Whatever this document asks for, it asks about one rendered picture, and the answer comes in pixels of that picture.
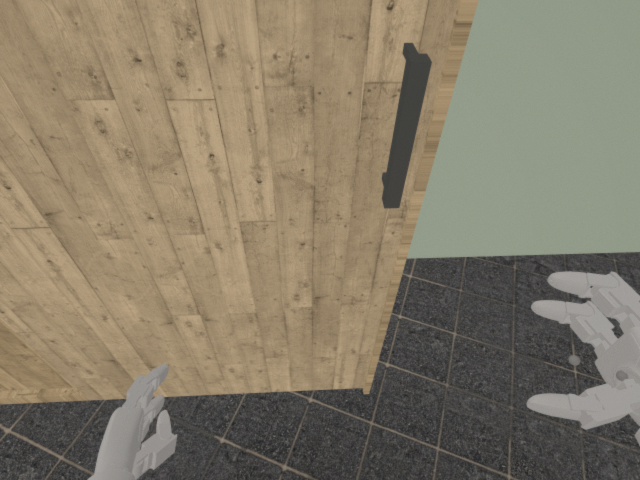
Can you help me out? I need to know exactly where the right robot hand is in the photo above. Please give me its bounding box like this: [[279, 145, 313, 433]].
[[527, 271, 640, 430]]

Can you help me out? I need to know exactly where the wardrobe door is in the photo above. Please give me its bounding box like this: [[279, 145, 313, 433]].
[[0, 319, 76, 391], [0, 0, 459, 400]]

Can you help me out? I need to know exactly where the handle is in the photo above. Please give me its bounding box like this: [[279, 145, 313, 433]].
[[382, 43, 432, 208]]

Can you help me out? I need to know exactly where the left robot hand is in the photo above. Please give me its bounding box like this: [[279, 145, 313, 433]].
[[94, 364, 177, 480]]

